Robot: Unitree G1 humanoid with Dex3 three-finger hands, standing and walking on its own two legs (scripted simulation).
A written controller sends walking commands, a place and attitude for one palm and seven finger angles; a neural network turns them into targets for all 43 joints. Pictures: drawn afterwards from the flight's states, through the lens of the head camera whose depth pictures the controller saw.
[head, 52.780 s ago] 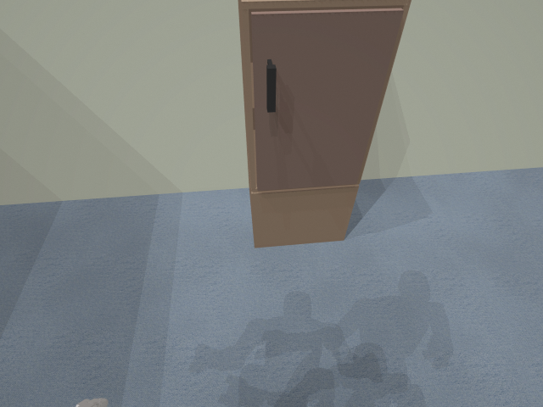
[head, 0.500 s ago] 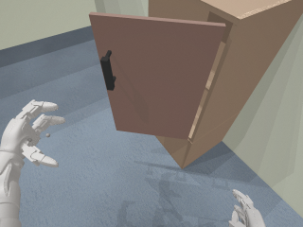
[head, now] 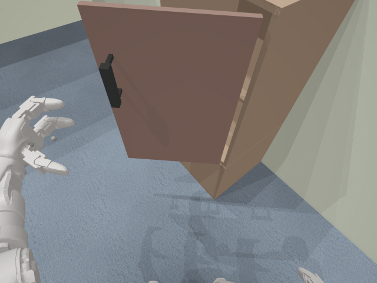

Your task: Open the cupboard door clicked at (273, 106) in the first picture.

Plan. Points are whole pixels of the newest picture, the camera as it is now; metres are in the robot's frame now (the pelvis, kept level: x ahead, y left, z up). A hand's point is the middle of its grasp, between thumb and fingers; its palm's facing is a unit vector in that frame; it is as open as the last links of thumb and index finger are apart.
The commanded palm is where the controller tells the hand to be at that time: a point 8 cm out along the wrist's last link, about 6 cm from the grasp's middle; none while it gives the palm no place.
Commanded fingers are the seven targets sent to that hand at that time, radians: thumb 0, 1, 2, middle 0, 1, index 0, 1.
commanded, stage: move the hooked fingers beside the handle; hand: left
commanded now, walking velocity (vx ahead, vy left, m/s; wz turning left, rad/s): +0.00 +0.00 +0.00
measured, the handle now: (113, 81) +0.57 +0.20 +0.08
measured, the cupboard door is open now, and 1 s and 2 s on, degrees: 47 47 47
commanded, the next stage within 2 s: slide the fingers in behind the handle in 1.76 s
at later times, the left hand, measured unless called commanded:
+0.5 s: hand (69, 112) +0.45 +0.27 +0.09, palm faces -0.06 -1.00 +0.00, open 14.0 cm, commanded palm +0.44 +0.32 +0.09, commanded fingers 0.00 -0.50 0.30 -0.30 -1.20 -0.30 -1.20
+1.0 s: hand (86, 85) +0.54 +0.26 +0.09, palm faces -0.05 -1.00 +0.01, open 14.0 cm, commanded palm +0.52 +0.31 +0.08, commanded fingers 0.00 -0.50 0.30 -0.30 -1.20 -0.30 -1.20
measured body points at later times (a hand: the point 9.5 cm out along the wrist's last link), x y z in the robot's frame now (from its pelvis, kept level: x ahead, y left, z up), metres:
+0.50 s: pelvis +0.00 +0.01 -0.01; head +0.09 +0.03 +0.43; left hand +0.44 +0.32 +0.10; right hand +0.05 -0.26 -0.11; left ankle -0.01 +0.09 -0.71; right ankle +0.02 -0.10 -0.71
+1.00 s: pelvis +0.01 +0.02 -0.02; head +0.16 +0.04 +0.41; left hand +0.54 +0.31 +0.09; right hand -0.03 -0.26 -0.11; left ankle -0.01 +0.09 -0.71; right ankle +0.02 -0.10 -0.71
